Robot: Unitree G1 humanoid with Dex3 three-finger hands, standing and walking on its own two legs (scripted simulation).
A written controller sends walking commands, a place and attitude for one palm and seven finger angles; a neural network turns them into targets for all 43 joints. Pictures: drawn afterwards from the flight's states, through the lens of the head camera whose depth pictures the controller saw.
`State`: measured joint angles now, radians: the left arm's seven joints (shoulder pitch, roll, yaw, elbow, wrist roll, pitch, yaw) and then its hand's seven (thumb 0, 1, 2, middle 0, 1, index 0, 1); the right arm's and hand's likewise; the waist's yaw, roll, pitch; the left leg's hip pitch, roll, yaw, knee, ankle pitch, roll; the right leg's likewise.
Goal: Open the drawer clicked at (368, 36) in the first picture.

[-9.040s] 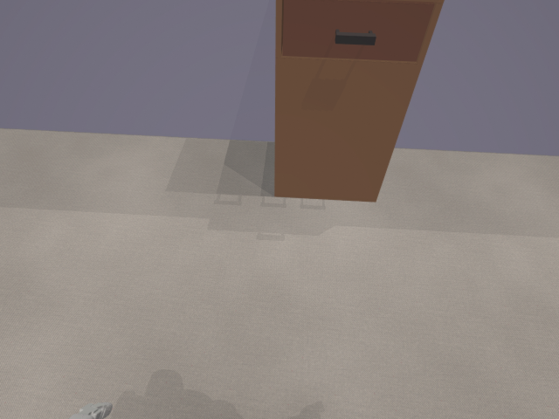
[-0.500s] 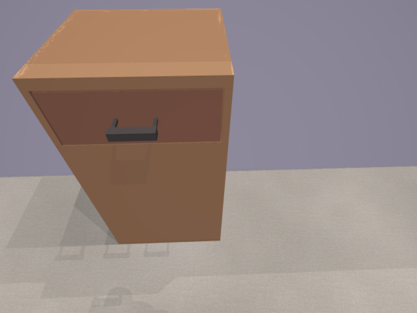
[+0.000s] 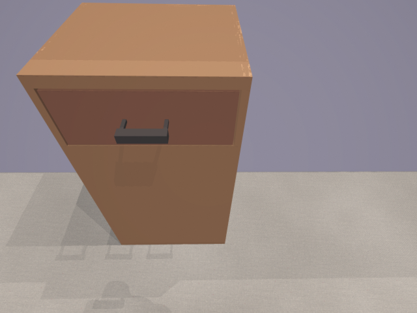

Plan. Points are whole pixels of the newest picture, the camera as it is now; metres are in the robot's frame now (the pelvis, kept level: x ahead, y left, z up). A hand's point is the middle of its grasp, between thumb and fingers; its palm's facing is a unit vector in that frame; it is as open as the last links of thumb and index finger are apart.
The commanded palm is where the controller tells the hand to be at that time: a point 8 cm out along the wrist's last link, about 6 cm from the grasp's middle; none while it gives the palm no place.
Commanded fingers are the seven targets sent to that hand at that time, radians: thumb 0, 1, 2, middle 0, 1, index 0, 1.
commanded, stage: look again from close up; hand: left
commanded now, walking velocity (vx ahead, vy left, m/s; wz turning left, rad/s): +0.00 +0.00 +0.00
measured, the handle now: (143, 129) +0.51 +0.19 +0.04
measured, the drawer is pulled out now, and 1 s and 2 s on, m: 0.00 0.00 0.00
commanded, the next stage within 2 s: raise the hand with hooked fingers in 0.10 s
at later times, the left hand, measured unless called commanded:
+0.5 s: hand (100, 272) +0.19 +0.22 -0.03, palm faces -0.01 -0.23 -0.97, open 8.0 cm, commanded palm +0.14 +0.23 -0.01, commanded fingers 0.00 0.53 0.74 -0.23 -0.54 -0.23 -0.54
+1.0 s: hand (93, 243) +0.23 +0.23 +0.02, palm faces +0.01 -0.12 -0.99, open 10.8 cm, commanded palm +0.20 +0.23 +0.09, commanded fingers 0.00 -0.06 0.49 -0.27 -0.92 -0.27 -0.92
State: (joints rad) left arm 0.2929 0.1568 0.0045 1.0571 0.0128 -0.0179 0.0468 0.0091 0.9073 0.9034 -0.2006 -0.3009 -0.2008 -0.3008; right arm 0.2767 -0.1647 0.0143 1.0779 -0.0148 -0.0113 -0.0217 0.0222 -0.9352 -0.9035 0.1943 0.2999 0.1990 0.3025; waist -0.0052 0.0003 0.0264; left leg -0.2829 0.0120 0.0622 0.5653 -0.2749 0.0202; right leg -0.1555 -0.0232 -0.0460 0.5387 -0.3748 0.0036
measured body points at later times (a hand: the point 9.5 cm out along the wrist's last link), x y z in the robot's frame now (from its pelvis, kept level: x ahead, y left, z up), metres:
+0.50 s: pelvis -0.02 -0.01 -0.02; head -0.01 -0.05 +0.43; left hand +0.19 +0.23 +0.03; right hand +0.18 -0.24 -0.11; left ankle +0.02 +0.11 -0.73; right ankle -0.02 -0.09 -0.73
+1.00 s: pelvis +0.00 -0.02 -0.01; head +0.02 -0.05 +0.44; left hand +0.22 +0.23 +0.08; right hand +0.21 -0.22 -0.12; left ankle +0.02 +0.11 -0.73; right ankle -0.02 -0.09 -0.73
